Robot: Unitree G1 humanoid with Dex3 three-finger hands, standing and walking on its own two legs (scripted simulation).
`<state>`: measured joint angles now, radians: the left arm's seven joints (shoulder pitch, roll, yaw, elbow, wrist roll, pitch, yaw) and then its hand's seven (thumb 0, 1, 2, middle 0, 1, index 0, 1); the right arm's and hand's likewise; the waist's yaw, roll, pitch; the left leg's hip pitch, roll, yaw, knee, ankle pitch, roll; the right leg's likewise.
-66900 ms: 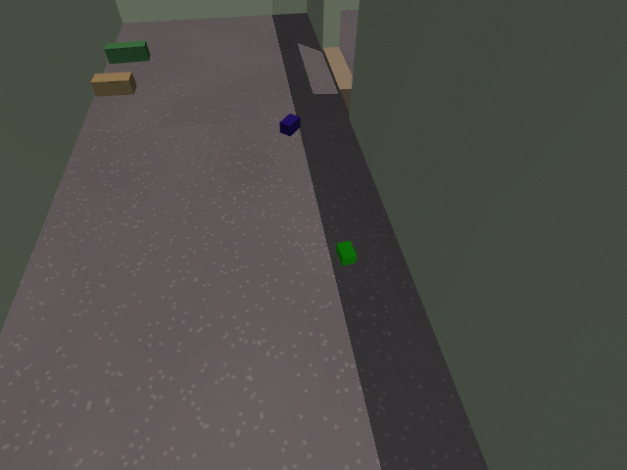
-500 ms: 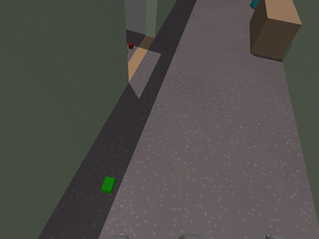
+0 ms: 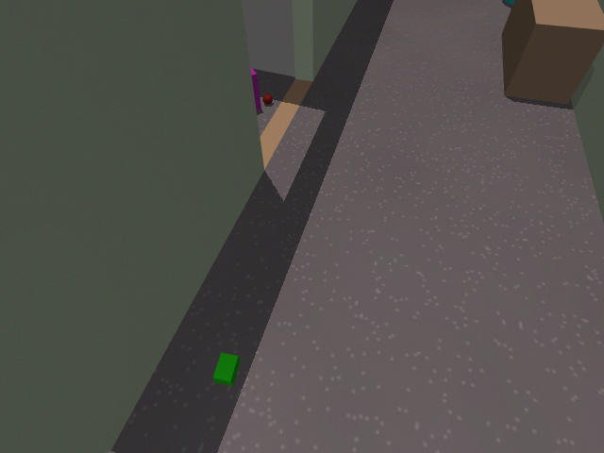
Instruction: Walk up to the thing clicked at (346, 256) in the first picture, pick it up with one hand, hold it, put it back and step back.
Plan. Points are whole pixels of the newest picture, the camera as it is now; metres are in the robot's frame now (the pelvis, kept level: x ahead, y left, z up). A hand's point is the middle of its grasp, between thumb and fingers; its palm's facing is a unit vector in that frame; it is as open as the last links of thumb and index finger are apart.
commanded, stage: walk up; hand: left
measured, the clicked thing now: (227, 369) +0.47 +0.27 -0.74
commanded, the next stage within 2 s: stand in 0.92 s
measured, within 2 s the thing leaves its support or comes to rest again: neither
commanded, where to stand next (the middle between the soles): +0.08 +0.04 m, yaw -1 degrees
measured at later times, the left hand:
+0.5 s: hand out of the picture +0.08 +0.26 -0.14, palm faces +0.01 -0.94 -0.35, open 7.4 cm
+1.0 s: hand out of the picture +0.09 +0.26 -0.14, palm faces +0.02 -0.94 -0.34, open 7.4 cm
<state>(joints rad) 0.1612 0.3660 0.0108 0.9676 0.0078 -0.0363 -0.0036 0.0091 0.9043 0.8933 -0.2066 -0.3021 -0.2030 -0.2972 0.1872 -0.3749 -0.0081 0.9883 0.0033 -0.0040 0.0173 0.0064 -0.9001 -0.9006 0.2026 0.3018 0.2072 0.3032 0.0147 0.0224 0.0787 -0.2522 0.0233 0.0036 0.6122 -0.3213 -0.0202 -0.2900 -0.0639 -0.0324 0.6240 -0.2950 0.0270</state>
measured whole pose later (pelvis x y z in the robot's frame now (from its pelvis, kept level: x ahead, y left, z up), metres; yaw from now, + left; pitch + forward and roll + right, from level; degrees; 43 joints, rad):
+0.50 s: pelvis +0.01 +0.00 +0.02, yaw +1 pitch -2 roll +0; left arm 0.09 0.36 0.00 1.14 0.01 -0.02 -0.01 0.01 0.91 0.89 -0.21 -0.30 -0.20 -0.30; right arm 0.10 -0.37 0.00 1.12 0.00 0.00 0.02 0.01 -0.90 -0.90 0.20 0.30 0.21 0.30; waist 0.01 0.01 0.05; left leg -0.14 0.03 -0.02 0.40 -0.22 -0.02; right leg -0.15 -0.06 -0.06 0.38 -0.18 0.03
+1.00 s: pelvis +0.02 +0.00 +0.02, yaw +2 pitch -2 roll +0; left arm 0.08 0.35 0.01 1.16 0.01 -0.02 -0.01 0.01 0.91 0.89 -0.21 -0.30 -0.20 -0.30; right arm 0.09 -0.35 0.00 1.15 -0.01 0.00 0.01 0.01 -0.90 -0.90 0.20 0.30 0.21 0.30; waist 0.01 0.00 0.05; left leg -0.11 0.02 -0.02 0.34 -0.20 -0.02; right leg -0.12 -0.06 -0.07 0.34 -0.18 0.03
